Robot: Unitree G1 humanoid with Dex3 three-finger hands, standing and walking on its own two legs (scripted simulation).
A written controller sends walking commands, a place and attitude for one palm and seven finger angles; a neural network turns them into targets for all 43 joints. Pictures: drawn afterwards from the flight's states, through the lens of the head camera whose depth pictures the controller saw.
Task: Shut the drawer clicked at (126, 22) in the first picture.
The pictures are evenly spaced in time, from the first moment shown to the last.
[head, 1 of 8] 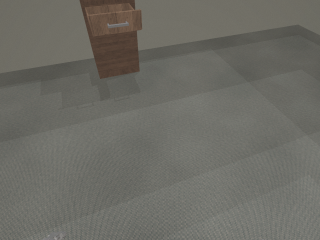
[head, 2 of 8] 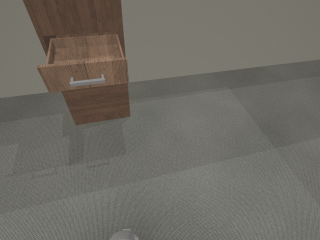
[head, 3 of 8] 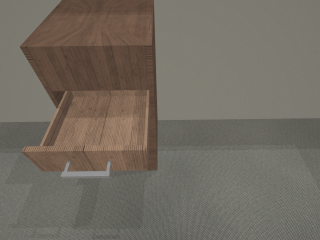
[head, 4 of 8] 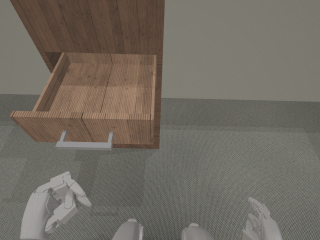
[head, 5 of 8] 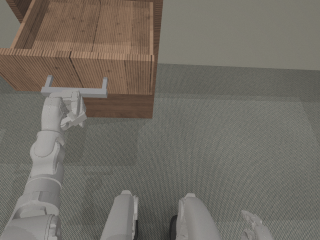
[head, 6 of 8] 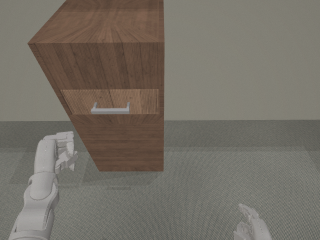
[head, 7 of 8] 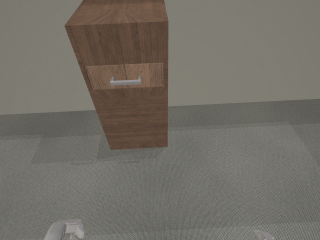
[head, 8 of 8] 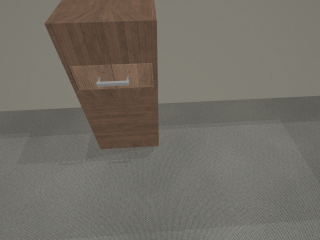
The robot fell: no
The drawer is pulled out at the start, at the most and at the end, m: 0.28 0.28 0.00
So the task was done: yes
